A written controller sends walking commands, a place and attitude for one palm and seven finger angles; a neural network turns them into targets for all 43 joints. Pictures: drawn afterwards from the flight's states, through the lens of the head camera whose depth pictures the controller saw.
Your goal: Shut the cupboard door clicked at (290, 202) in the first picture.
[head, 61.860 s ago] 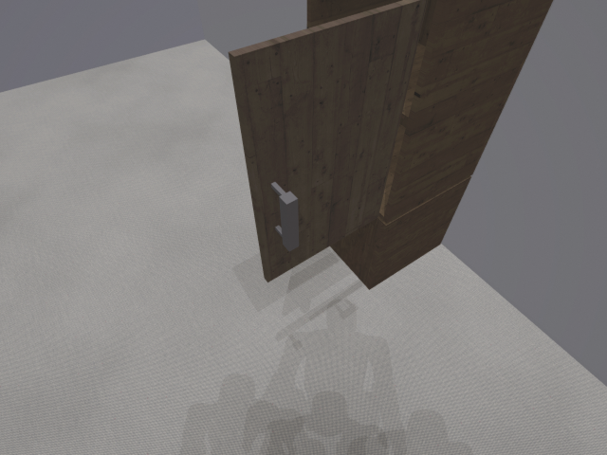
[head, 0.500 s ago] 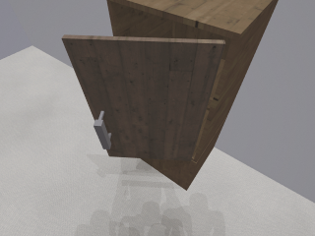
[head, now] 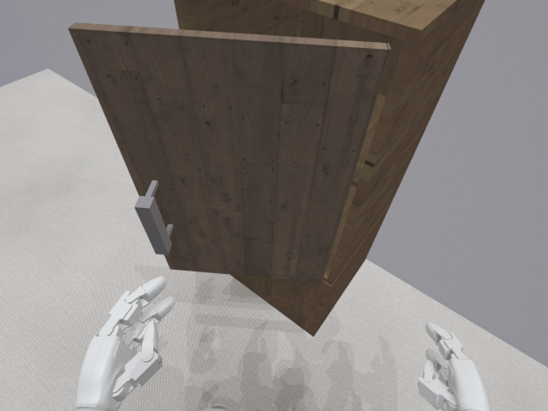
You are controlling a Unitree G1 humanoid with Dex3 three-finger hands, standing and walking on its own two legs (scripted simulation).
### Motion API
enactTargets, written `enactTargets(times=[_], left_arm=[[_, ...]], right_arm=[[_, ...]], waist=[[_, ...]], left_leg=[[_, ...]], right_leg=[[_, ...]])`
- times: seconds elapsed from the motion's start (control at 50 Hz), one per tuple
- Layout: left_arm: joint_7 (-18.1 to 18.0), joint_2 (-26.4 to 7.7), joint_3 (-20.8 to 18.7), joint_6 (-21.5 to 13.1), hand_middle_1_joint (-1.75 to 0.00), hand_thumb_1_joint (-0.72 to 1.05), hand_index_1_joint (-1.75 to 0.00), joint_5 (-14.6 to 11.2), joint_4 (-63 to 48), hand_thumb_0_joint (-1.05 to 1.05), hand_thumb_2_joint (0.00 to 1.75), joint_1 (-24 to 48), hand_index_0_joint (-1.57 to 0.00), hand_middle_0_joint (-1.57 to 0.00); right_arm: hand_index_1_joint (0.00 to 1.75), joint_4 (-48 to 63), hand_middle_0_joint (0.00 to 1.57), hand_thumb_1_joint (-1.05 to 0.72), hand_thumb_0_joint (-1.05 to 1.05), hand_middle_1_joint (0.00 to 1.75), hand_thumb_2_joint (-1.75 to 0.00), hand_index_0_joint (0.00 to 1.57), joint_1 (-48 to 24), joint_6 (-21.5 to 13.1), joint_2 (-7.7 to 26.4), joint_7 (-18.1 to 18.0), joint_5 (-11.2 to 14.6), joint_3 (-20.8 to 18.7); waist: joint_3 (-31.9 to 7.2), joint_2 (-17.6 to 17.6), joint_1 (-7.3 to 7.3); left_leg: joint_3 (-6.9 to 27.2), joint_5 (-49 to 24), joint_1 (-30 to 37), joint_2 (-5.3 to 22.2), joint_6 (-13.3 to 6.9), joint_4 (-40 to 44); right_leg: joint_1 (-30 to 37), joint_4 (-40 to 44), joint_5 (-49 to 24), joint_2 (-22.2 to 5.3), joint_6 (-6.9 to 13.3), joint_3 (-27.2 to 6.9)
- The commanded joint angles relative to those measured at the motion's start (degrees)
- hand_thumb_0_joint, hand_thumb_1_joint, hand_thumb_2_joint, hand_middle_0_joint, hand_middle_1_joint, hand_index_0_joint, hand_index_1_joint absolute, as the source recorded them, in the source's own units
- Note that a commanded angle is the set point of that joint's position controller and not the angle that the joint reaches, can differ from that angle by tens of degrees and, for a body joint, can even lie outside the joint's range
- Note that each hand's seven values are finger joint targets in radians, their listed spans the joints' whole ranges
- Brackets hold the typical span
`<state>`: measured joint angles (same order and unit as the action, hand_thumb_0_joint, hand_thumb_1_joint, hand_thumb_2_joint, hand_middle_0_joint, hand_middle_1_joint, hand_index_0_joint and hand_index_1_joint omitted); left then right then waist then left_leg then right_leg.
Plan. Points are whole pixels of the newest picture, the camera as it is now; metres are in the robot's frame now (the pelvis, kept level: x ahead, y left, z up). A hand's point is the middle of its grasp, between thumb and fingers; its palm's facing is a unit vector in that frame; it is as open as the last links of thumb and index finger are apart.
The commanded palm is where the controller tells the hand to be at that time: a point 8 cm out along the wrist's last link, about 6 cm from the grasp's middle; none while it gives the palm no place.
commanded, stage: raise the hand and make a fist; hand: left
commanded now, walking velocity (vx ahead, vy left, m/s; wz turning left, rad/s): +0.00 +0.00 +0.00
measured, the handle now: (158, 218) +0.46 +0.25 -0.04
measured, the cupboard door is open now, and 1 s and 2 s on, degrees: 33 33 33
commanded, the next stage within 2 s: bring the fist close to the handle in 1.60 s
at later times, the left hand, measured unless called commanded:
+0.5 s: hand (128, 399) +0.15 +0.20 -0.03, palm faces -0.04 -1.00 +0.01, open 4.2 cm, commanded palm +0.12 +0.25 -0.02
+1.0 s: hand (83, 407) +0.14 +0.25 -0.02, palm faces +0.02 -1.00 -0.04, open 3.0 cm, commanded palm +0.13 +0.30 -0.02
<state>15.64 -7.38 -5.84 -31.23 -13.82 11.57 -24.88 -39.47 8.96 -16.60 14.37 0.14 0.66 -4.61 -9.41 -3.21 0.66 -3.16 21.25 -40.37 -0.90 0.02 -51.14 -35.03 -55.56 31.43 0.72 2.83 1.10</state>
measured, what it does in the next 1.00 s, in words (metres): lowers itself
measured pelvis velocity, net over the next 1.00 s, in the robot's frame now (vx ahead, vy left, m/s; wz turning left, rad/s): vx -0.07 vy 0.07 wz -0.01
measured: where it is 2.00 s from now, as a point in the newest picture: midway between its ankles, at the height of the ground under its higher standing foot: outside the picture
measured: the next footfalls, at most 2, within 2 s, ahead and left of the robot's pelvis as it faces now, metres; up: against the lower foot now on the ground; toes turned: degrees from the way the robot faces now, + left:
none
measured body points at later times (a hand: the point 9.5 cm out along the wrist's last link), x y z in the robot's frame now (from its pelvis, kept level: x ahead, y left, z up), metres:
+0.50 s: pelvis -0.06 +0.03 -0.06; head +0.01 +0.03 +0.38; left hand +0.15 +0.25 -0.02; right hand +0.09 -0.20 -0.16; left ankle +0.03 +0.12 -0.69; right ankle -0.05 -0.08 -0.69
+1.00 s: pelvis -0.07 +0.07 -0.07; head -0.02 +0.09 +0.38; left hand +0.13 +0.30 -0.01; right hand +0.14 -0.15 -0.11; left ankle +0.03 +0.12 -0.69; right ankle -0.05 -0.07 -0.69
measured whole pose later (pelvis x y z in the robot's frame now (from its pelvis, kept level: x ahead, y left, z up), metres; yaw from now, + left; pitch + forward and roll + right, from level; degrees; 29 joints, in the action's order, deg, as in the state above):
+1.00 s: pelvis -0.07 +0.07 -0.07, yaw +0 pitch +15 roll -6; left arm 9.3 -14.1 -5.2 -23.4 -12.6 -4.0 -25.5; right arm -26.2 11.5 -9.8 12.7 -1.8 1.3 2.7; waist -10.6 2.7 -0.4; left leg 0.2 25.0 -63.9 -0.4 -4.3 -73.2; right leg -53.8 -70.9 32.4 1.4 -0.6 4.5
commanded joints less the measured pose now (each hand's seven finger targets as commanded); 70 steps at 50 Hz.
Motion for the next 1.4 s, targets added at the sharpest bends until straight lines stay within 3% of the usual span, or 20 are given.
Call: enactTargets(times=[0.0, 0.04, 0.12, 0.18, 0.24, 0.32, 0.36, 0.42, 0.46, 0.56, 0.64, 0.72, 0.74, 0.82, 0.92, 0.98, 1.02, 1.1, 1.24, 1.38], left_arm=[[7.5, -12.4, -11.2, -12.0, -0.62, 0.90, -0.62, -1.6, -7.3, 0.00, 0.90, -14.8, -0.49, -0.49], [5.9, -13.1, -11.0, -12.9, -0.66, 0.90, -0.66, -2.2, -16.3, 0.00, 0.90, -7.2, -0.53, -0.53], [5.3, -10.1, -5.0, -16.7, -0.74, 0.90, -0.74, -5.2, -32.1, 0.00, 0.90, 7.7, -0.60, -0.60], [8.6, -8.1, -0.8, -14.6, -0.80, 0.90, -0.80, -5.9, -28.2, 0.00, 0.90, 7.4, -0.66, -0.66], [11.6, -8.9, -0.4, -5.4, -0.86, 0.90, -0.86, -6.0, -20.9, 0.00, 0.90, 3.8, -0.71, -0.71], [9.4, -14.5, -7.8, 11.2, -0.94, 0.90, -0.94, -4.7, -17.9, 0.00, 0.90, -7.5, -0.79, -0.79], [5.0, -14.1, -9.9, 14.1, -0.98, 0.90, -0.98, -4.8, -23.4, 0.00, 0.90, -6.5, -0.82, -0.82], [-2.9, -13.7, -12.3, 10.4, -1.04, 0.90, -1.04, -4.5, -27.1, 0.00, 0.90, -3.2, -0.88, -0.88], [-5.5, -10.9, -8.7, 4.7, -1.08, 0.90, -1.08, -3.7, -28.2, 0.00, 0.90, -1.9, -0.92, -0.92], [-3.6, -7.0, 1.7, -3.8, -1.18, 0.90, -1.18, -1.3, -23.3, 0.00, 0.90, 0.7, -1.01, -1.01], [-1.5, -11.2, 1.1, -1.2, -1.26, 0.90, -1.26, -0.5, -24.3, 0.00, 0.90, 1.6, -1.08, -1.08], [-5.3, -16.6, -6.4, 1.7, -1.34, 0.90, -1.34, -0.8, -32.3, 0.00, 0.90, -0.3, -1.15, -1.15], [-6.5, -14.9, -5.9, 1.9, -1.36, 0.90, -1.36, -1.3, -34.1, 0.00, 0.90, -1.4, -1.17, -1.17], [-9.5, -11.2, -3.7, 3.4, -1.44, 0.90, -1.44, -0.5, -31.3, 0.00, 0.90, -2.1, -1.24, -1.24], [-5.6, -8.3, 2.6, 6.2, -1.50, 0.90, -1.50, 1.9, -22.1, 0.00, 0.90, 1.2, -1.30, -1.30], [-3.4, -12.1, 0.0, 5.9, -1.50, 0.90, -1.50, 1.7, -24.2, 0.00, 0.90, 5.6, -1.30, -1.30], [-3.3, -15.7, -4.1, 4.8, -1.50, 0.90, -1.50, 0.7, -27.8, 0.00, 0.90, 7.3, -1.30, -1.30], [-4.0, -15.6, -7.1, 2.0, -1.50, 0.90, -1.50, -2.0, -32.0, 0.00, 0.90, 5.5, -1.30, -1.30], [-1.2, -11.0, -2.2, 6.9, -1.50, 0.90, -1.50, -1.5, -21.5, 0.00, 0.90, 1.4, -1.30, -1.30], [-2.0, -16.0, -7.6, 3.6, -1.50, 0.90, -1.50, -3.4, -28.5, 0.00, 0.90, 4.7, -1.30, -1.30]], right_arm=[[0.30, 11.5, 0.20, -0.90, 0.00, 0.30, -0.90, 0.20, -3.8, -1.0, 4.5, 0.8, -0.3, -2.2], [0.30, 13.3, 0.20, -0.90, 0.00, 0.30, -0.90, 0.20, -3.5, -0.3, 4.4, 0.5, -0.9, -2.2], [0.30, 14.5, 0.20, -0.90, 0.00, 0.30, -0.90, 0.20, -1.7, -0.8, 4.9, -1.4, -0.9, -1.1], [0.30, 13.7, 0.20, -0.90, 0.00, 0.30, -0.90, 0.20, -0.1, -1.3, 5.9, -3.2, -0.3, -0.8], [0.30, 14.8, 0.20, -0.90, 0.00, 0.30, -0.90, 0.20, 0.6, -0.1, 6.5, -4.5, 1.4, -0.5], [0.30, 19.1, 0.20, -0.90, 0.00, 0.30, -0.90, 0.20, -2.2, 3.8, 5.4, -5.0, 3.1, -0.6], [0.30, 20.5, 0.20, -0.90, 0.00, 0.30, -0.90, 0.20, -2.6, 5.3, 3.9, -4.7, 2.7, -0.1], [0.30, 19.6, 0.20, -0.90, 0.00, 0.30, -0.90, 0.20, -3.3, 5.3, 2.7, -4.8, 1.8, 0.5], [0.30, 18.6, 0.20, -0.90, 0.00, 0.30, -0.90, 0.20, -1.9, 4.3, 2.8, -4.3, 1.1, 0.7], [0.30, 17.2, 0.20, -0.90, 0.00, 0.30, -0.90, 0.20, -0.1, 2.1, 5.8, -3.9, 0.4, 1.2], [0.30, 18.6, 0.20, -0.90, 0.00, 0.30, -0.90, 0.20, 0.9, 1.1, 8.0, -4.1, 1.3, 1.3], [0.30, 19.7, 0.20, -0.90, 0.00, 0.30, -0.90, 0.20, 0.6, 1.9, 7.8, -3.9, 1.1, 1.0], [0.30, 20.2, 0.20, -0.90, 0.00, 0.30, -0.90, 0.20, 0.3, 2.3, 7.5, -3.7, 1.0, 1.2], [0.30, 20.0, 0.20, -0.90, 0.00, 0.30, -0.90, 0.20, 0.7, 3.9, 7.1, -3.0, 0.4, 1.6], [0.30, 20.4, 0.20, -0.90, 0.00, 0.30, -0.90, 0.20, 2.0, 4.6, 8.2, -2.7, 0.7, 2.3], [0.30, 21.0, 0.20, -0.90, 0.00, 0.30, -0.90, 0.20, 2.3, 4.2, 8.9, -3.1, 0.8, 2.4], [0.30, 20.8, 0.20, -0.90, 0.00, 0.30, -0.90, 0.20, 2.3, 3.8, 8.8, -3.3, 0.6, 2.4], [0.30, 20.7, 0.20, -0.90, 0.00, 0.30, -0.90, 0.20, 1.7, 3.5, 7.8, -2.8, 0.2, 2.4], [0.30, 20.3, 0.20, -0.90, 0.00, 0.30, -0.90, 0.20, 2.1, 4.0, 8.1, -2.7, 1.2, 2.2], [0.30, 19.8, 0.20, -0.90, 0.00, 0.30, -0.90, 0.20, 2.5, 3.0, 7.0, -3.5, 0.8, 2.0]], waist=[[-8.3, 7.8, -5.91], [-11.0, 14.7, -4.38], [-15.3, 9.4, 2.37], [-12.7, 3.9, 4.48], [-12.1, -1.2, 3.44], [-16.4, -1.5, -3.99], [-17.0, -0.2, -4.98], [-13.9, 0.5, -5.24], [-11.4, 3.2, -3.60], [-6.5, 3.9, 1.30], [-9.4, 7.8, 0.46], [-15.9, 12.4, -2.89], [-15.5, 13.3, -3.05], [-10.8, 12.1, -1.18], [-3.7, 6.7, 2.07], [-6.9, 7.3, 1.41], [-10.3, 11.6, -0.28], [-14.5, 14.3, -1.83], [-9.3, 6.8, 0.38], [-14.3, 8.6, -1.40]], left_leg=[[1.5, -12.9, -4.1, -2.1, 0.4, -9.3], [2.5, -12.4, -3.1, -1.3, -0.5, -12.5], [5.4, -9.7, -4.2, 0.4, -2.4, -20.7], [6.0, -5.7, -9.9, 1.4, -2.9, -23.5], [6.0, -3.2, -14.0, 1.5, -3.2, -23.3], [5.7, -4.5, -13.2, 1.0, -3.0, -17.3], [5.8, -4.6, -11.0, 1.1, -2.4, -14.3], [6.3, -3.0, -10.5, 1.8, -2.0, -12.5], [7.1, -0.4, -9.3, 2.1, -1.5, -11.2], [9.8, 14.5, -12.4, 2.1, -1.6, -10.6], [12.7, 22.0, -9.2, 2.4, -1.3, -6.2], [15.4, 19.5, -1.5, 3.1, 0.1, -2.3], [16.2, 18.8, 0.5, 3.3, 0.7, -1.4], [17.6, 18.2, 0.0, 3.8, 1.3, -1.3], [17.2, 23.0, -6.5, 3.3, 0.0, -2.4], [17.1, 22.4, -5.1, 3.2, 0.2, -2.7], [17.2, 19.6, -2.5, 3.1, 1.0, -3.0], [17.5, 14.0, 2.3, 3.2, 2.4, -3.2], [14.2, 14.6, -6.0, 2.7, 0.0, -5.2], [10.9, 5.1, -5.5, 2.0, -0.8, -9.3]], right_leg=[[-1.5, -2.7, -39.5, -4.0, -3.3, -7.2], [-8.5, -4.5, -27.7, -2.2, -1.9, -6.6], [-16.8, -5.4, -23.0, -0.8, -3.9, -8.9], [-19.3, -4.7, -18.1, -0.1, -3.9, -8.6], [-16.9, -2.0, -14.1, -0.7, -5.9, -10.1], [-7.7, 0.5, -11.4, -1.6, -6.0, -9.9], [-7.0, -0.4, -12.1, -1.6, -5.4, -7.4], [-11.1, -2.7, -8.0, 0.4, -3.1, -3.2], [-16.8, -4.1, -3.1, 1.3, -1.7, -0.3], [-27.3, -5.8, 8.2, 1.4, -1.0, 0.6], [-27.6, -6.2, 8.5, 1.1, -0.7, 1.2], [-25.5, -8.8, 3.7, 1.8, -0.2, 3.4], [-26.0, -9.3, 3.0, 1.8, -0.2, 3.9], [-27.3, -9.3, 1.9, 2.2, -0.5, 4.8], [-28.1, -7.2, 3.7, 1.9, -1.0, 4.3], [-27.6, -7.4, 3.6, 1.7, -0.9, 3.8], [-27.5, -8.8, 2.3, 2.0, -0.4, 3.4], [-27.5, -9.8, 0.1, 2.2, -0.1, 3.9], [-24.5, -6.4, 0.8, 2.2, -0.6, 3.7], [-20.8, -6.1, -2.2, 2.2, 0.0, 1.9]])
